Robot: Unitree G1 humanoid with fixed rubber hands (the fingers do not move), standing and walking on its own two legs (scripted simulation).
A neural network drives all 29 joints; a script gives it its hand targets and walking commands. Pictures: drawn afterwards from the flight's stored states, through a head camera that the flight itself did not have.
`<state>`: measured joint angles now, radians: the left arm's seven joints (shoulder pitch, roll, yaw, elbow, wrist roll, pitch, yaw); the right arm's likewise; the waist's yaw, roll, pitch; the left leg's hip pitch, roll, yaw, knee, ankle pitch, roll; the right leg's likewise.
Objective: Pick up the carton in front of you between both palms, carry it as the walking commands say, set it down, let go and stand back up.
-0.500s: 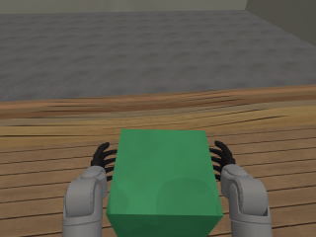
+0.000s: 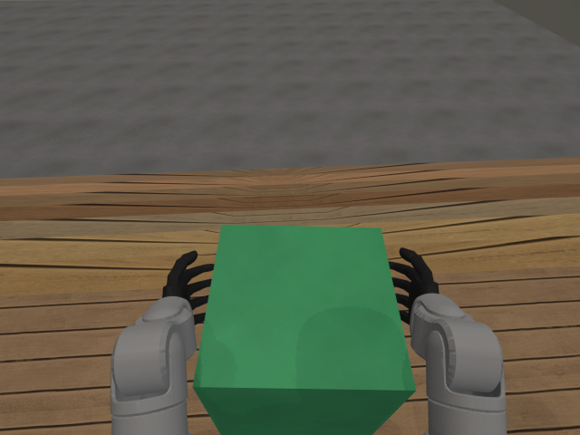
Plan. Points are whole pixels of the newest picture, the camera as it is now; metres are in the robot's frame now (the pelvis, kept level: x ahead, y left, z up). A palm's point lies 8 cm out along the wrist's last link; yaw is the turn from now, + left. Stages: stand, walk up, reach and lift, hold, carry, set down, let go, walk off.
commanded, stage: carry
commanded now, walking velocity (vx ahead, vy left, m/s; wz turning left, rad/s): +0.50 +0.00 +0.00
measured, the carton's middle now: (298, 339) +0.27 +0.01 +0.01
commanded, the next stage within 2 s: none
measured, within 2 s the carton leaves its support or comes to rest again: neither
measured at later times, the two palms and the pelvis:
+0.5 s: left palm (222, 148) +0.59 +0.16 +0.11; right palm (384, 147) +0.61 -0.14 +0.11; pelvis +0.34 +0.00 +0.00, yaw +2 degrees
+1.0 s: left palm (245, 60) +1.03 +0.16 +0.11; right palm (355, 61) +1.03 -0.14 +0.11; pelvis +0.66 +0.01 -0.01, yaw +1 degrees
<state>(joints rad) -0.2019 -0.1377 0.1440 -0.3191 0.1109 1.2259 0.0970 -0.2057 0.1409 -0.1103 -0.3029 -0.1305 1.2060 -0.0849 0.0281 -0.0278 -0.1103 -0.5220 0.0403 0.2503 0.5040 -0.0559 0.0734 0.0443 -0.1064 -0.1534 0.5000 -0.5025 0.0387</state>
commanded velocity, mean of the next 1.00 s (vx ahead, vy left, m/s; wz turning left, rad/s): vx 0.50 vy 0.00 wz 0.00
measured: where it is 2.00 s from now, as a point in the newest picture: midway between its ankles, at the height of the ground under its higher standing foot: (315, 235)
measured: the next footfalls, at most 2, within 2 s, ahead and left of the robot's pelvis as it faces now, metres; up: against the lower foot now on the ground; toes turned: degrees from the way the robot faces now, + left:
right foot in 0.50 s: +0.49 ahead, -0.09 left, +0.00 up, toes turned -10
left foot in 0.96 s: +0.81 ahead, +0.08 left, +0.00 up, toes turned +8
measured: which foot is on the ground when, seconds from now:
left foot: down 0.00-0.52, up 0.54-0.94, down 0.96-1.00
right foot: down 0.00-0.00, up 0.02-0.48, down 0.50-0.98, up 1.00-1.00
